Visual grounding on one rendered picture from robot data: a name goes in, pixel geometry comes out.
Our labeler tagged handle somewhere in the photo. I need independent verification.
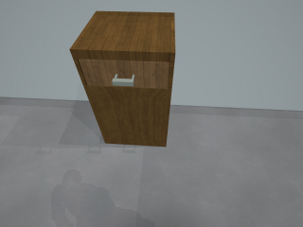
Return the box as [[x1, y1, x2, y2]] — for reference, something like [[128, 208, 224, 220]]
[[112, 74, 135, 87]]

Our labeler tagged cabinet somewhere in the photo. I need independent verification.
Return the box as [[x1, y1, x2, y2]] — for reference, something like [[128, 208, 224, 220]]
[[69, 10, 176, 147]]

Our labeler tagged drawer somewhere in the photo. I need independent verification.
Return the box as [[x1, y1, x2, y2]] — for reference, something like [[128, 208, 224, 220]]
[[79, 59, 169, 89]]

